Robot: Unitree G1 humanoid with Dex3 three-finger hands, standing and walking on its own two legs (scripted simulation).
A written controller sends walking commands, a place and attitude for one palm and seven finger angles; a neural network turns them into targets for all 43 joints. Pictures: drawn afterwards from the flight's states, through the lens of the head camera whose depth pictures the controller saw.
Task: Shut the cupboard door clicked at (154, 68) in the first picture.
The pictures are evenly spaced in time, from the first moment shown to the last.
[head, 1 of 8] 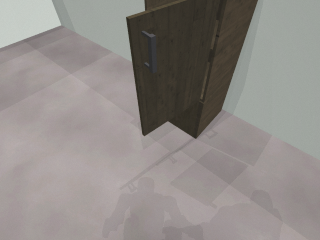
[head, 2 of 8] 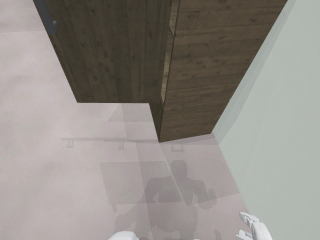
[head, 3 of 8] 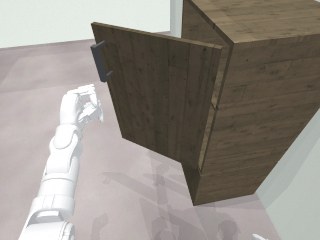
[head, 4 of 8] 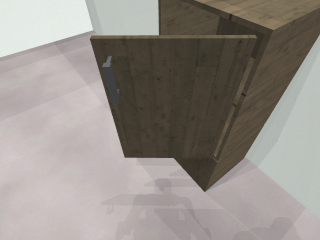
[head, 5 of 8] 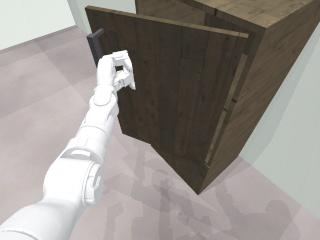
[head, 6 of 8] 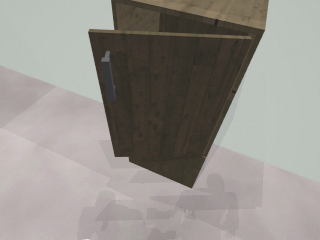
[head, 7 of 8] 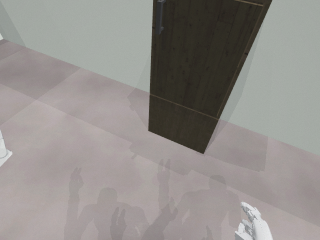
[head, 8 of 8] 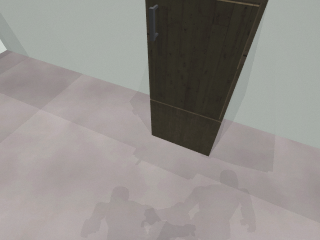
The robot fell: no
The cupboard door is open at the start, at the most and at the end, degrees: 80 80 0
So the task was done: yes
